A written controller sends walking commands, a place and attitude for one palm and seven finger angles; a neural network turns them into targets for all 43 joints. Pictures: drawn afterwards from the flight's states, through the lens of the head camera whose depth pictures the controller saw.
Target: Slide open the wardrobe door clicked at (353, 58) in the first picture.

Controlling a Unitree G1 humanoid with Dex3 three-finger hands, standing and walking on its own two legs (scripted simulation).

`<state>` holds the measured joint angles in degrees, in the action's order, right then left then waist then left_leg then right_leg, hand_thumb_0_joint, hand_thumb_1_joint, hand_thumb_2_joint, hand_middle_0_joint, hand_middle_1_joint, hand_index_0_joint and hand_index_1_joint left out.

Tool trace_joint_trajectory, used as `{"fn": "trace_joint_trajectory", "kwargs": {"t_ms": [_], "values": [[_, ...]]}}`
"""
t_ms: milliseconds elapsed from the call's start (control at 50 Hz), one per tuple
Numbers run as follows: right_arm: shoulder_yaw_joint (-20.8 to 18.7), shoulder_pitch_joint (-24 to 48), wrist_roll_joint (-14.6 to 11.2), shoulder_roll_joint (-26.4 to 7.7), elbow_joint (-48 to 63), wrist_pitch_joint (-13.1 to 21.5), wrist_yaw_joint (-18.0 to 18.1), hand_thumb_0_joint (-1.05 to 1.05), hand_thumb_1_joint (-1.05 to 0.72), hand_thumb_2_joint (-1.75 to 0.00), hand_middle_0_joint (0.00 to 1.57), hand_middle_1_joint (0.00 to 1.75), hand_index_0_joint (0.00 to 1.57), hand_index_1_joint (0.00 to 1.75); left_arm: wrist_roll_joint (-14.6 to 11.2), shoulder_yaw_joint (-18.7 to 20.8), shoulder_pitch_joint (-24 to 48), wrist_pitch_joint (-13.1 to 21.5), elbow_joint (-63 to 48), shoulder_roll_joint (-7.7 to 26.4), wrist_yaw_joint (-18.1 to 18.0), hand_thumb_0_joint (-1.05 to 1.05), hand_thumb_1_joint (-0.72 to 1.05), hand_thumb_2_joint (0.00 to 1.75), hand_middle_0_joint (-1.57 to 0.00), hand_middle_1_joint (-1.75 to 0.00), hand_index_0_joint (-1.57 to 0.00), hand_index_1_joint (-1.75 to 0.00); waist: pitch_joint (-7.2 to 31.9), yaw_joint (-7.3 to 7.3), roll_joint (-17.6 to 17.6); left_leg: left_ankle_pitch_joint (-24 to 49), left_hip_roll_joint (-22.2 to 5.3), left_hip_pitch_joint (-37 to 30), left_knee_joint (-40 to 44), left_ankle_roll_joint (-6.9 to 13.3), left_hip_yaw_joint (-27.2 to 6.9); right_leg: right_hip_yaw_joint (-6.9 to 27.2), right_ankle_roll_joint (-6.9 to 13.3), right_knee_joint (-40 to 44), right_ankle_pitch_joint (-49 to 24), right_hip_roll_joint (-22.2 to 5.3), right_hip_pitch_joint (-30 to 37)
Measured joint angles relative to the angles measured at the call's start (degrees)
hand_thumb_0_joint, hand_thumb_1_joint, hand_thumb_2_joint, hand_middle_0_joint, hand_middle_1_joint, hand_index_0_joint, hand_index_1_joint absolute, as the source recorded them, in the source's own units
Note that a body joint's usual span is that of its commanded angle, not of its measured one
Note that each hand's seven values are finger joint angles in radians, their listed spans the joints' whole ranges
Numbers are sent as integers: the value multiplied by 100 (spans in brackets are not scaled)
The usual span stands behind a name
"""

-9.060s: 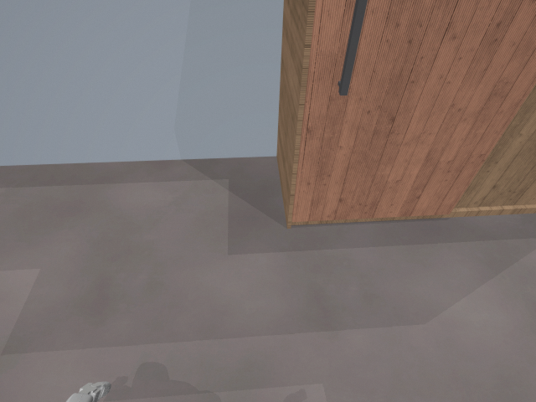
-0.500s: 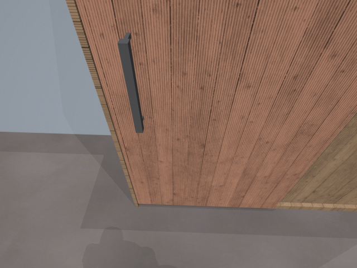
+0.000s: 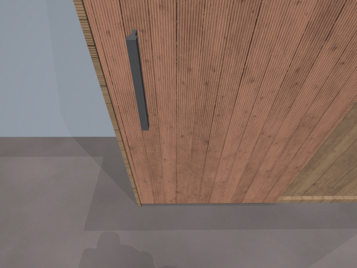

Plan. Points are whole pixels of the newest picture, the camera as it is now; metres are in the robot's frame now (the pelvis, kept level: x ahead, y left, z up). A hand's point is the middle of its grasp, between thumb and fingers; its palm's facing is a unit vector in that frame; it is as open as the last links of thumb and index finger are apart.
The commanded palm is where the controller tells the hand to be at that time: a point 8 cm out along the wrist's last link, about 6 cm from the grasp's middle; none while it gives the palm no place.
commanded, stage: look again from close up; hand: left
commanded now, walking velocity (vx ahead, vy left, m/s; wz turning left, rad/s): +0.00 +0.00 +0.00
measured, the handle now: (140, 86) +0.55 +0.14 +0.12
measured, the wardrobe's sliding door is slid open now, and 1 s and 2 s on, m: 0.00 0.00 0.00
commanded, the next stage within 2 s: shuffle to correct the standing spot in 0.34 s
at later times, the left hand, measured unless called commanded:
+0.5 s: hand out of the picture +0.00 +0.18 -0.18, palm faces +0.02 -0.99 -0.17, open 7.4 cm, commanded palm none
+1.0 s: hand out of the picture +0.00 +0.14 -0.19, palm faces +0.10 -0.99 -0.12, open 7.4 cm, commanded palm none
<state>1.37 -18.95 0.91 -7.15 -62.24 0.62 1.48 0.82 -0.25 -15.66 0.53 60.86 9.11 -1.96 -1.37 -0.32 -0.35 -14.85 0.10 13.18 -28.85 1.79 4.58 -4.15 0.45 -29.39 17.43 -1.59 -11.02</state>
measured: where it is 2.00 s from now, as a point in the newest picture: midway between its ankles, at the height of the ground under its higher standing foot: outside the picture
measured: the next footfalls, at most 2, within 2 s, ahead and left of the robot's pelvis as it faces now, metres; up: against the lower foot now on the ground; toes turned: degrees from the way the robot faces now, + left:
left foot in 0.96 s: +0.14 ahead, +0.05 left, +0.00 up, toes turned +5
right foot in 1.32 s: +0.13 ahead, -0.15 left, +0.00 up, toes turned -1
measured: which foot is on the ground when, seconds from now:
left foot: down 0.00-0.76, up 0.78-0.94, down 0.96-1.00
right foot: down 0.00-0.98, up 1.00-1.00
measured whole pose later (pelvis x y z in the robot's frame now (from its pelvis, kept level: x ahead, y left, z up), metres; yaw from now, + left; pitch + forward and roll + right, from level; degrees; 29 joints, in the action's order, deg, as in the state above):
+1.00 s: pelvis +0.10 +0.00 -0.02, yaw +1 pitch +0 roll +0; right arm -0.6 -12.3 0.3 -9.6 -60.4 1.9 2.0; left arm 0.7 0.2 -25.2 0.3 65.2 6.5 -2.2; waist -4.4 1.8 2.5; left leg -14.3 -1.3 20.7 -37.9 2.6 6.5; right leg -4.9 -0.3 -40.9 29.1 -2.0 -8.6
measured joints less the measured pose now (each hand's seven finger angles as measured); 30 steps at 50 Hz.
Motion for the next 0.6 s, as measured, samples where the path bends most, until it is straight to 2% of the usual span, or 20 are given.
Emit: {"fn": "trace_joint_trajectory", "kwargs": {"t_ms": [440,600], "values": [[-70,438,-47,-195,-81,80,56,1,-91,-90,20,30,20,30,14,-34,-102,-26,248,-43,44,0,91,89,-20,-30,-20,-30,-114,112,166,-10,77,-137,164,79,52,52,-103,187,-26,-66,136],[-103,381,4,-171,-59,25,28,1,-92,-90,20,30,20,30,80,12,-183,-77,251,17,91,0,91,89,-20,-30,-20,-30,19,97,199,-173,101,-153,51,74,91,96,-36,-92,216,-98,63]]}}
